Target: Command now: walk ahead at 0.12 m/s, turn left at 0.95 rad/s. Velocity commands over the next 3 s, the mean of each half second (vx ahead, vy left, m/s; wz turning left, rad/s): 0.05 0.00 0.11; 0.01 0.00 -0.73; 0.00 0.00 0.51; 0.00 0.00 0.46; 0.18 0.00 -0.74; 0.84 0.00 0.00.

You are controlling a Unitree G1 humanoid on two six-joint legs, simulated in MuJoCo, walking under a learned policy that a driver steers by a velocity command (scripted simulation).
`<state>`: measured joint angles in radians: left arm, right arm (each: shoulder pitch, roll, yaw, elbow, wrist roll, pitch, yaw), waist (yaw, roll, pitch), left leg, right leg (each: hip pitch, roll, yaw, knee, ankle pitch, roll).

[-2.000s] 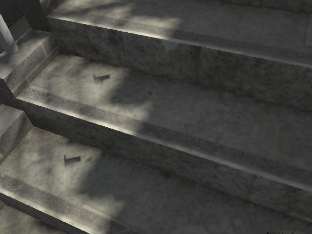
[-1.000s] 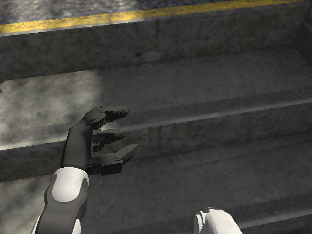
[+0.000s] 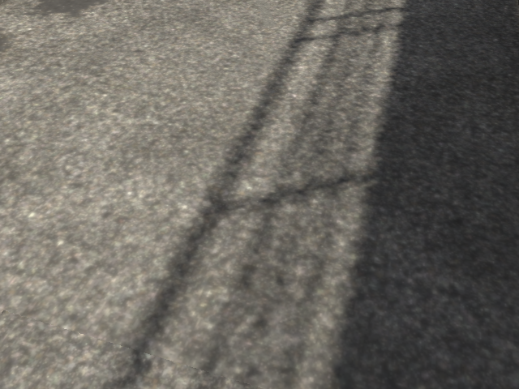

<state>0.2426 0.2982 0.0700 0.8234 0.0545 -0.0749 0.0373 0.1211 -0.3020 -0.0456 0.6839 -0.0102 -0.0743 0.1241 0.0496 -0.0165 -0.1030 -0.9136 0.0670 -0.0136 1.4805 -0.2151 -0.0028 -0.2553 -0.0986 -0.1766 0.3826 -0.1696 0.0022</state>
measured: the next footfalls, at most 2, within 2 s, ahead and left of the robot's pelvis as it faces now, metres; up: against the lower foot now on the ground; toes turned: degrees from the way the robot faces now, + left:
left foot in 0.12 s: +0.11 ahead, +0.13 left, +0.00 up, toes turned +8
right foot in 0.58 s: +0.26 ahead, -0.22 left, +0.18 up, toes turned -7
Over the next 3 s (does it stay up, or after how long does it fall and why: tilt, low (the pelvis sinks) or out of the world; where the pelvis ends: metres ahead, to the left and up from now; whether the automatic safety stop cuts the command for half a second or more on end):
stays up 0.74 -0.27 0.16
